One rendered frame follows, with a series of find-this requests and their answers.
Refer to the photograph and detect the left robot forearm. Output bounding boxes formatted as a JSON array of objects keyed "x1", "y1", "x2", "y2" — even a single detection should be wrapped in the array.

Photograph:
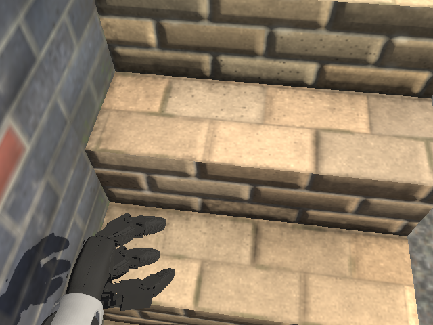
[{"x1": 41, "y1": 292, "x2": 104, "y2": 325}]

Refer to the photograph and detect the left robot hand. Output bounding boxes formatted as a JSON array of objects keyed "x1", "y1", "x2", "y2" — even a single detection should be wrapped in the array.
[{"x1": 66, "y1": 213, "x2": 175, "y2": 311}]

